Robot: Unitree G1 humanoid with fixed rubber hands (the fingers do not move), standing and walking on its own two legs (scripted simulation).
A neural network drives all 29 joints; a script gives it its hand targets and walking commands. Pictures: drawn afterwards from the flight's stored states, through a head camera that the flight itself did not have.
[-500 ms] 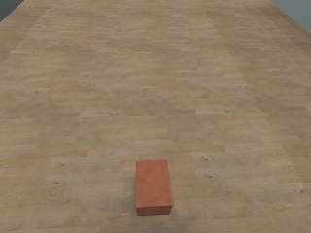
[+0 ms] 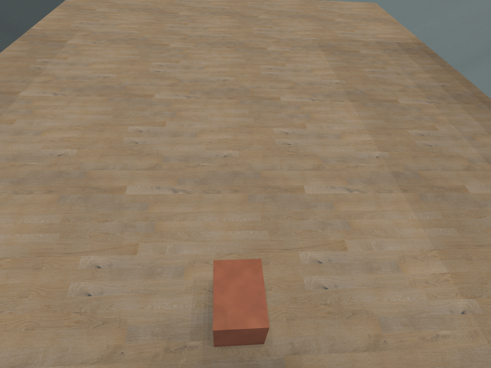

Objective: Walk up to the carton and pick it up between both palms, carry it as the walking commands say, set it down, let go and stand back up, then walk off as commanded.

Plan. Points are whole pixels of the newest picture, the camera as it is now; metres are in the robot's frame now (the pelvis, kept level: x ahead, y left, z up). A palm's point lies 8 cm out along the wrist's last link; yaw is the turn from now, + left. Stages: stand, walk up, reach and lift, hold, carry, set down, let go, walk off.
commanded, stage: walk up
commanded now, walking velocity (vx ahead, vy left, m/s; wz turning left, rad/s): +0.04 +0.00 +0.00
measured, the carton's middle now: (238, 301) +0.52 -0.01 -0.68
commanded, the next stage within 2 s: none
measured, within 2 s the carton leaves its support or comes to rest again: neither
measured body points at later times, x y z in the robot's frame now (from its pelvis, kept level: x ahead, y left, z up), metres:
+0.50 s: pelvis +0.03 +0.03 +0.00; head +0.05 +0.05 +0.44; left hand +0.05 +0.29 -0.16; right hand +0.13 -0.23 -0.13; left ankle +0.05 +0.09 -0.74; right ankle -0.02 -0.17 -0.70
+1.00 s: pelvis -0.01 +0.02 +0.00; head -0.01 +0.05 +0.45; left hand +0.04 +0.28 -0.15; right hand +0.09 -0.24 -0.12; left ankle +0.05 +0.09 -0.73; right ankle -0.05 -0.16 -0.70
